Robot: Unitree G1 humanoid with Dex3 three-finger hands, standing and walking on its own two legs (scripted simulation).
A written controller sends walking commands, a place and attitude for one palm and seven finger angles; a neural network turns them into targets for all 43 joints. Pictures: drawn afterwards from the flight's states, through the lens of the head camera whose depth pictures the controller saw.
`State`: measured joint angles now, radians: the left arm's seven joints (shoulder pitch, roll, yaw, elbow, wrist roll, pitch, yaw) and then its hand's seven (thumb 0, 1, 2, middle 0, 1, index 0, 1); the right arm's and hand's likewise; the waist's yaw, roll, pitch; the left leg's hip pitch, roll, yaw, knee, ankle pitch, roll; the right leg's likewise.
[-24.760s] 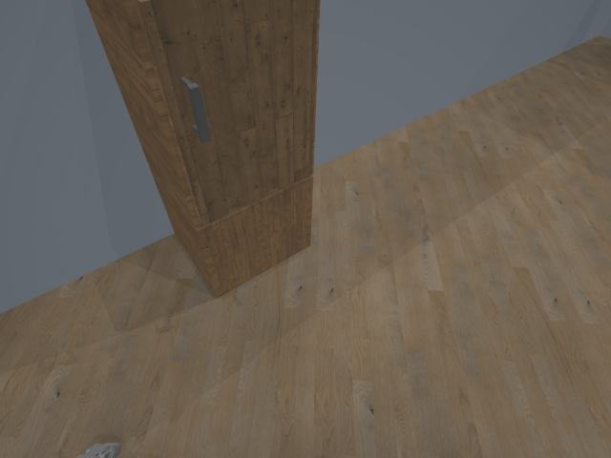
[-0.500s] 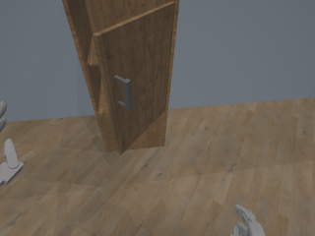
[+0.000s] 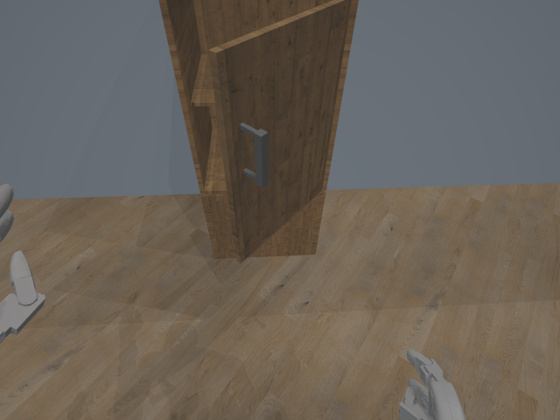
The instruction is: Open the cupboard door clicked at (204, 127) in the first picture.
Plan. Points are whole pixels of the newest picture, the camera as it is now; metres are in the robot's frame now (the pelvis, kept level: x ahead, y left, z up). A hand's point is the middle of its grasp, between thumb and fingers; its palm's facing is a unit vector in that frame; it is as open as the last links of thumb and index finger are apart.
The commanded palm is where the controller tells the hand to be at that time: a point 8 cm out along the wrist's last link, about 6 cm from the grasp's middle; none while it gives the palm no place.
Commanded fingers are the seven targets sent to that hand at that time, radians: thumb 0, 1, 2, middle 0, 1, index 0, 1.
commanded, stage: let the arm hang, fingers relaxed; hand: left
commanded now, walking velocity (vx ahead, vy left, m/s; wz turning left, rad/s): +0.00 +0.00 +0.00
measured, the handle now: (254, 155) +0.60 +0.09 +0.04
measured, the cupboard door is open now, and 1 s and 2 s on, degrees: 46 46 46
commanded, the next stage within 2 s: look to check the result in 1.16 s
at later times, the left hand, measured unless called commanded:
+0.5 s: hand out of the picture -0.06 +0.20 -0.18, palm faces +0.07 -0.98 -0.17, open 7.1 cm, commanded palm none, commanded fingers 0.00 0.90 0.90 -0.20 -0.30 -0.20 -0.30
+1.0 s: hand out of the picture -0.03 +0.18 -0.17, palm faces +0.07 -0.98 -0.18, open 7.3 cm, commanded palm none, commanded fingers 0.00 0.90 0.90 -0.20 -0.30 -0.20 -0.30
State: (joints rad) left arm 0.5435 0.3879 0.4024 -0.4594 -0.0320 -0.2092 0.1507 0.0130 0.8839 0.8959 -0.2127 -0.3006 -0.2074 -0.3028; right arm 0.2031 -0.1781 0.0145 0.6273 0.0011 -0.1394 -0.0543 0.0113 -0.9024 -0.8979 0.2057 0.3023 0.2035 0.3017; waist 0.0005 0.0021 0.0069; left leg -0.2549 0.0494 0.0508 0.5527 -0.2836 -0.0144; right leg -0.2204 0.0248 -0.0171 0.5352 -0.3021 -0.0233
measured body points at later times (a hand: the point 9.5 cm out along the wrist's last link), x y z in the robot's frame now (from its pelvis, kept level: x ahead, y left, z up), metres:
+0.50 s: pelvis -0.03 +0.02 +0.01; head -0.01 +0.04 +0.45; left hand -0.07 +0.25 -0.16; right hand -0.02 -0.23 -0.14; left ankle +0.01 +0.13 -0.73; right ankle -0.01 -0.10 -0.73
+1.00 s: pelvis -0.03 +0.02 +0.01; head -0.02 +0.01 +0.46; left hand -0.03 +0.23 -0.15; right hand -0.04 -0.18 -0.16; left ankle +0.01 +0.13 -0.73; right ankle -0.01 -0.10 -0.73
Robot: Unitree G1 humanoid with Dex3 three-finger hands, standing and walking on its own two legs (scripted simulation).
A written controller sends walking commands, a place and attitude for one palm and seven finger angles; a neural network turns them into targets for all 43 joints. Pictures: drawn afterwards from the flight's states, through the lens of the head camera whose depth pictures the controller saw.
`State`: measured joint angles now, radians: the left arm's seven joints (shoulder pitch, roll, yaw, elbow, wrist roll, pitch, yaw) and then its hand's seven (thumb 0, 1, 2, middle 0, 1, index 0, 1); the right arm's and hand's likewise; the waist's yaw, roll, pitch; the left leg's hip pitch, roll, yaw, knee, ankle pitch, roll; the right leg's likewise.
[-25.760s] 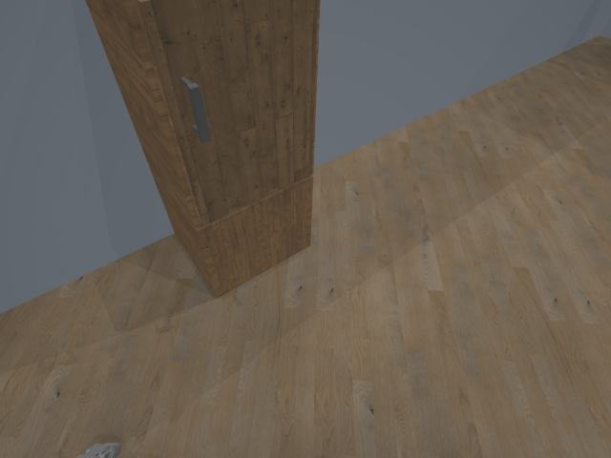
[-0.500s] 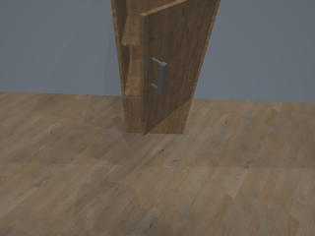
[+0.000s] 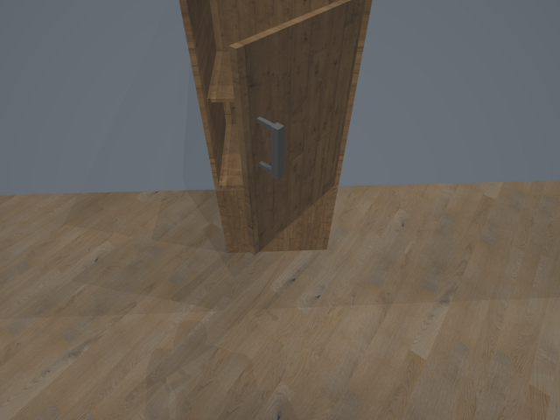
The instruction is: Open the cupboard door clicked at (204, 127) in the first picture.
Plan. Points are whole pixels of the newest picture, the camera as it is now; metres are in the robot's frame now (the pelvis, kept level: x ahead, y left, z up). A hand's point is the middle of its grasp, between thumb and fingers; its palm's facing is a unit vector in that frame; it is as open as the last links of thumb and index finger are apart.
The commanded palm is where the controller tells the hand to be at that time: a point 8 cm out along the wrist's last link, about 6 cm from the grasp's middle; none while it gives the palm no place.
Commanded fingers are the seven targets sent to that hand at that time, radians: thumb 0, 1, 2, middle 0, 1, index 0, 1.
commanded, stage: let the arm hang, fingers relaxed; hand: left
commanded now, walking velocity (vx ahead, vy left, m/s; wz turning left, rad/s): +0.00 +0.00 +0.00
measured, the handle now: (270, 148) +0.63 +0.06 +0.03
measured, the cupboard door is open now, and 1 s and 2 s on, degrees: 46 46 46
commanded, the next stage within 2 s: look to check the result in 0.16 s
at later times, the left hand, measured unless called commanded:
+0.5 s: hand out of the picture +0.01 +0.16 -0.17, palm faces +0.05 -0.98 -0.19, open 7.4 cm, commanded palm none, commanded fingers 0.00 0.90 0.90 -0.20 -0.30 -0.20 -0.30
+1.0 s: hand out of the picture +0.04 +0.15 -0.17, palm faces +0.04 -0.98 -0.18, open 7.4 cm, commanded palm none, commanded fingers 0.00 0.90 0.90 -0.20 -0.30 -0.20 -0.30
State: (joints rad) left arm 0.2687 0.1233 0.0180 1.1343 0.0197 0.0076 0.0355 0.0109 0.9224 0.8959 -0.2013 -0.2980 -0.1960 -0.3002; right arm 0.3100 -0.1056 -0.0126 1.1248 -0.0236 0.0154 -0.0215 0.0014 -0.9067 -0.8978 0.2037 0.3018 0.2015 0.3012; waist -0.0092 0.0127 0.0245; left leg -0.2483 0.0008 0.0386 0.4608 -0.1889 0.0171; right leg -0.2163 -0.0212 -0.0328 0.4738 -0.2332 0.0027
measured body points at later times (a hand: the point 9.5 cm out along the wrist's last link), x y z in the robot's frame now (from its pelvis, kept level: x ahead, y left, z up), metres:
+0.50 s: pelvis +0.02 -0.01 +0.00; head +0.04 -0.01 +0.45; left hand +0.01 +0.21 -0.16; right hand +0.01 -0.22 -0.16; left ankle +0.04 +0.11 -0.74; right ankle +0.01 -0.12 -0.74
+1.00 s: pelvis +0.03 -0.02 +0.00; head +0.05 -0.02 +0.45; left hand +0.03 +0.20 -0.16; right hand +0.03 -0.24 -0.16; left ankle +0.04 +0.11 -0.74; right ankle +0.01 -0.12 -0.74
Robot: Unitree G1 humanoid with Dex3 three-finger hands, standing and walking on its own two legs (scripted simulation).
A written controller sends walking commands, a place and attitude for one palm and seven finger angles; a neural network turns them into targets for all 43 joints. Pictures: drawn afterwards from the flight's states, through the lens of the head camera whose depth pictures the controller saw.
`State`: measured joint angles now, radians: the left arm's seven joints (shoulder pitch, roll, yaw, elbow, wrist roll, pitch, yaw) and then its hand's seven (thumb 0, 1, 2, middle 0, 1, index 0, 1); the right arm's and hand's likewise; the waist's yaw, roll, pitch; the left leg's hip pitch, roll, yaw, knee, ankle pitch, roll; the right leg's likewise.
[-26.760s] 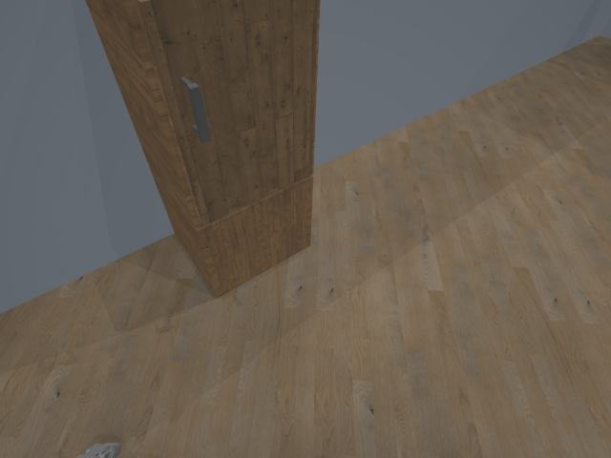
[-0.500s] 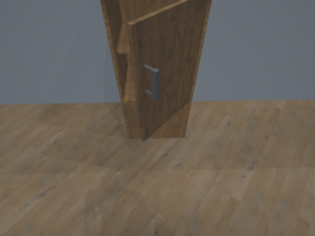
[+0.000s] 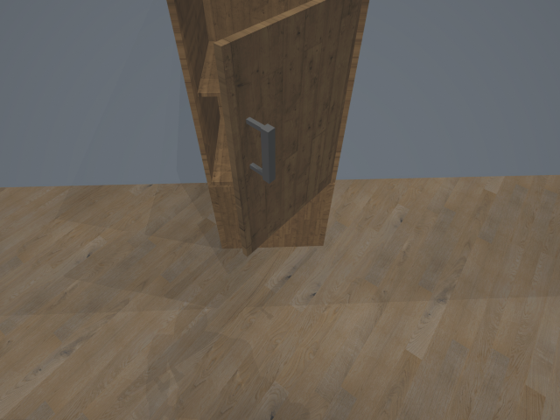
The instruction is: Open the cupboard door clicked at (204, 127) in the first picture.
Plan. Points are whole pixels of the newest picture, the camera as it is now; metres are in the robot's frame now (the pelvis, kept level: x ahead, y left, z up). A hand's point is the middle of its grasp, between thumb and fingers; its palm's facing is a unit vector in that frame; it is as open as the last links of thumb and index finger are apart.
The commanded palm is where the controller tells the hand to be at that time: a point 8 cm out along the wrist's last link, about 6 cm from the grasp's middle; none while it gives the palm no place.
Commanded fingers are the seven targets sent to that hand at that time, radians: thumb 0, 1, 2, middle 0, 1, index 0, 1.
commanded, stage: walk to a spot facing it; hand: left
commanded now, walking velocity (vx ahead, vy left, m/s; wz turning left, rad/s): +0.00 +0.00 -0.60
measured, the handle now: (261, 151) +0.59 +0.08 +0.03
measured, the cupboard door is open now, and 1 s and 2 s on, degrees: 46 46 46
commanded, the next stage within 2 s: none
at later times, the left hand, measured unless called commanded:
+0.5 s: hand out of the picture +0.08 +0.16 -0.16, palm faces -0.16 -0.94 -0.31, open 7.4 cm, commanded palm none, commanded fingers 0.00 0.90 0.90 -0.20 -0.30 -0.20 -0.30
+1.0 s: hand (196, 397) +0.18 +0.16 -0.18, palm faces -0.45 -0.86 -0.23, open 7.4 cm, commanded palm none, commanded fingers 0.00 0.90 0.90 -0.20 -0.30 -0.20 -0.30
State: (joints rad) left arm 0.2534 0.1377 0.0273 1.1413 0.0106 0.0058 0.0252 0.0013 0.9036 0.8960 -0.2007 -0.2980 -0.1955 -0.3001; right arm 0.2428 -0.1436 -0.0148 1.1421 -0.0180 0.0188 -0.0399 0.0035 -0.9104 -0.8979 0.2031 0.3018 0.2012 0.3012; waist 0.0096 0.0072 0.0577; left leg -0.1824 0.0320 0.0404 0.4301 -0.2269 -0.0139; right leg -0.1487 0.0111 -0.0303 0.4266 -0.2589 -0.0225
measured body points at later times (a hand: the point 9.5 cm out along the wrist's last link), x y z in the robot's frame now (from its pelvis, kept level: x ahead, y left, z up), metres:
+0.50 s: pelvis -0.01 -0.04 -0.01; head +0.04 -0.08 +0.44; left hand +0.09 +0.21 -0.14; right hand +0.03 -0.30 -0.17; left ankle -0.01 +0.13 -0.66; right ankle -0.03 -0.09 -0.74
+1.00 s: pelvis +0.03 +0.00 -0.01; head +0.09 -0.01 +0.44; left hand +0.21 +0.21 -0.16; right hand -0.01 -0.27 -0.13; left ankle +0.08 +0.11 -0.74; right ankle -0.06 -0.09 -0.67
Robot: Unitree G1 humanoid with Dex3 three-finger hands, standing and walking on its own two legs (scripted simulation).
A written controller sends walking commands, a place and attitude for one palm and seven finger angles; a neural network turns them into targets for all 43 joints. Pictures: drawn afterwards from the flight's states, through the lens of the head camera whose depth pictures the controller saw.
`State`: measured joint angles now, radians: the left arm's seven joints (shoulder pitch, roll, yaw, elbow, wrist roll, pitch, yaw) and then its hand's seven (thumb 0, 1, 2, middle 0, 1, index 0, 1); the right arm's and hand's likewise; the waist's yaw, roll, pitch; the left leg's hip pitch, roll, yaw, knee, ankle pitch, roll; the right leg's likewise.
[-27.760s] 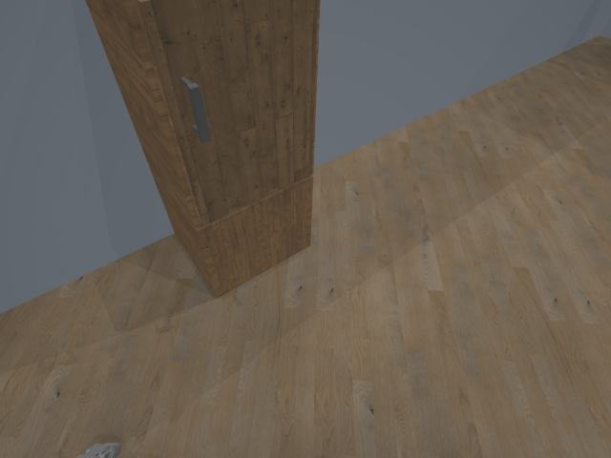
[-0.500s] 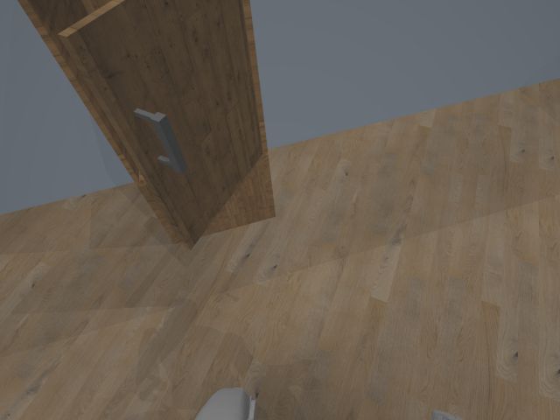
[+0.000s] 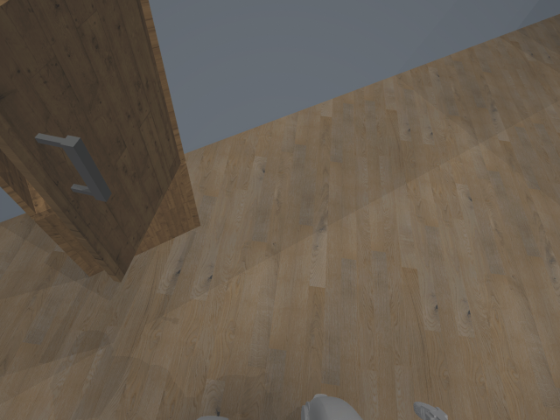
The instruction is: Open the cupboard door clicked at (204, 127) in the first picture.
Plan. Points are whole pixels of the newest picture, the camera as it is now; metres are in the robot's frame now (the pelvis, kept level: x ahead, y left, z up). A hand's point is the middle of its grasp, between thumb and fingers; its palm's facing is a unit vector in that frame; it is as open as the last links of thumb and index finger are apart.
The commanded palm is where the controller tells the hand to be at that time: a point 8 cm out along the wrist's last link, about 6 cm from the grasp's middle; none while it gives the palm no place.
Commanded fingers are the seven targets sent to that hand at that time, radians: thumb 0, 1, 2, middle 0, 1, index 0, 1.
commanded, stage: walk to a spot facing it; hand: left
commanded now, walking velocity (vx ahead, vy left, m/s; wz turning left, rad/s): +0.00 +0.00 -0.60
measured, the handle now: (76, 169) +0.43 +0.38 +0.03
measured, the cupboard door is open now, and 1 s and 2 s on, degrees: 46 46 46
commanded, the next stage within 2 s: turn to face it in 1.82 s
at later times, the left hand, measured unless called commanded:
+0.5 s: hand (221, 382) +0.18 +0.11 -0.16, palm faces -0.30 -0.93 -0.21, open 7.4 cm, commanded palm none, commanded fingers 0.00 0.90 0.90 -0.20 -0.30 -0.20 -0.30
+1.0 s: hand (321, 267) +0.41 -0.05 -0.17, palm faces -0.64 -0.76 -0.14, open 7.4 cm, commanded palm none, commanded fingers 0.00 0.90 0.90 -0.20 -0.30 -0.20 -0.30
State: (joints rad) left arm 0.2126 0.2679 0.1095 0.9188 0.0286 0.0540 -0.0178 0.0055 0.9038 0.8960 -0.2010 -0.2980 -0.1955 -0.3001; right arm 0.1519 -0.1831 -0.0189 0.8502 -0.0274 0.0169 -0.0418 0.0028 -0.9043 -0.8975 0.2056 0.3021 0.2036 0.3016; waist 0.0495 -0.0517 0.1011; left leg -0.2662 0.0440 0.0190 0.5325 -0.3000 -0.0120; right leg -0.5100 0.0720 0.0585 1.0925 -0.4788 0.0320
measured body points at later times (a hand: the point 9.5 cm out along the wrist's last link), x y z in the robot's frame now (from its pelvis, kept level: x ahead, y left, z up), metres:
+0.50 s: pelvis +0.04 -0.04 +0.00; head +0.08 -0.07 +0.45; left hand +0.19 +0.16 -0.14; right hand +0.01 -0.31 -0.14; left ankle +0.08 +0.09 -0.69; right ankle -0.01 -0.14 -0.74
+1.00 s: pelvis +0.20 -0.11 -0.01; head +0.26 -0.15 +0.44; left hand +0.45 -0.01 -0.16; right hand -0.02 -0.22 -0.14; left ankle +0.14 +0.06 -0.74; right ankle +0.24 -0.26 -0.70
